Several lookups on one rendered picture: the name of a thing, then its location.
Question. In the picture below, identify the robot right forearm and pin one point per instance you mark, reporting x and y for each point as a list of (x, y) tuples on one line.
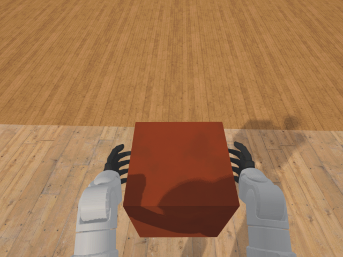
[(266, 215)]

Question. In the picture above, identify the robot left forearm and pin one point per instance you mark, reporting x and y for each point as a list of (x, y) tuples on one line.
[(97, 215)]

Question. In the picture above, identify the carton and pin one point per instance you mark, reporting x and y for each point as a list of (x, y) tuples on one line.
[(180, 180)]

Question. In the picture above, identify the left robot hand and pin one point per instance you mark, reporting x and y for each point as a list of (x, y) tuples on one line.
[(113, 161)]

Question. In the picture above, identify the right robot hand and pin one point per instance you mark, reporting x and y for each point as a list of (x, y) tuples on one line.
[(245, 159)]

